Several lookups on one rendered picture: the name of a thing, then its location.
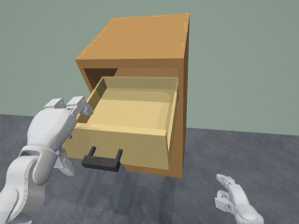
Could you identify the robot right hand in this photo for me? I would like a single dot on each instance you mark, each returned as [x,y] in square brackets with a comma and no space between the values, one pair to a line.
[228,201]

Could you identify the drawer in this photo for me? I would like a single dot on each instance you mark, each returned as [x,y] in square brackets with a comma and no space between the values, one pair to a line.
[135,114]

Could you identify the robot left hand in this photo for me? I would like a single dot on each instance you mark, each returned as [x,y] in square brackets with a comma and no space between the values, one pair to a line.
[52,126]

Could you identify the robot left forearm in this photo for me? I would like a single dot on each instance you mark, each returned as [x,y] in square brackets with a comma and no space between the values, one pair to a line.
[24,192]

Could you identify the cabinet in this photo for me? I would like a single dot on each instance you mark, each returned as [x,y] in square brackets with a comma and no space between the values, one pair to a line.
[144,46]

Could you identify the robot right forearm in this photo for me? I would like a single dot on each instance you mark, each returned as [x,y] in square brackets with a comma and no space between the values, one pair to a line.
[246,214]

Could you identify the handle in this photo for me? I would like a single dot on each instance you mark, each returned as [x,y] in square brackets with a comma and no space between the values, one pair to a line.
[102,163]

